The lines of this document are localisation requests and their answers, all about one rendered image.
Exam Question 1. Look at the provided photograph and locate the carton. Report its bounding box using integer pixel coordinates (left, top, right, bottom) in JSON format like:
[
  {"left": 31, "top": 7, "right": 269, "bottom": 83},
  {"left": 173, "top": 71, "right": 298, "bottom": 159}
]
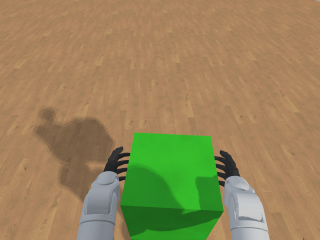
[{"left": 120, "top": 132, "right": 224, "bottom": 240}]

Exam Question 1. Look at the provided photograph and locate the right robot hand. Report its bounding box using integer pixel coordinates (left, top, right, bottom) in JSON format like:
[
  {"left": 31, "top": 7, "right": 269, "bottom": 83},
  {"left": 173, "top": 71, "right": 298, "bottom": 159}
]
[{"left": 214, "top": 150, "right": 240, "bottom": 187}]

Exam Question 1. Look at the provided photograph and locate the left robot hand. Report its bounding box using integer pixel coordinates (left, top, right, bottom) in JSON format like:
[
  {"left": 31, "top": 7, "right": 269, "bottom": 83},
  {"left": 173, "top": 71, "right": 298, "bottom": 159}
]
[{"left": 103, "top": 146, "right": 131, "bottom": 182}]

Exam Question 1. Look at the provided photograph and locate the robot right forearm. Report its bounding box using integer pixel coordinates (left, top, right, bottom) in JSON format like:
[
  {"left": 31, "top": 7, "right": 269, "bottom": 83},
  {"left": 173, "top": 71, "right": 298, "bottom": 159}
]
[{"left": 224, "top": 176, "right": 270, "bottom": 240}]

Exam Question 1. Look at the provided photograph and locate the robot left forearm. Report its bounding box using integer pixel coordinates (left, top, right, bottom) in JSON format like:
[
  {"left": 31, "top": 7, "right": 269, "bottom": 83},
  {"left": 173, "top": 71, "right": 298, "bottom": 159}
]
[{"left": 76, "top": 171, "right": 120, "bottom": 240}]

